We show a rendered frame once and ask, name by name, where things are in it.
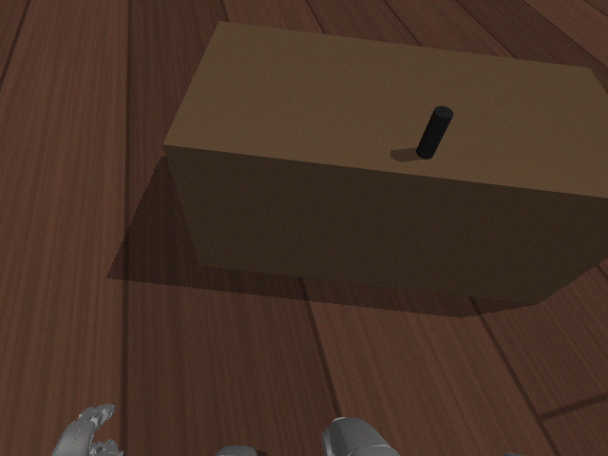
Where can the can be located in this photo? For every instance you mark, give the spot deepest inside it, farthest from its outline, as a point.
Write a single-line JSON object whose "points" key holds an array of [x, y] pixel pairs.
{"points": [[434, 132]]}

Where can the left robot hand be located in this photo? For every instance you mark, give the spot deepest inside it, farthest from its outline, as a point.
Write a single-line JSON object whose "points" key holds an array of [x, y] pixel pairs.
{"points": [[76, 439]]}

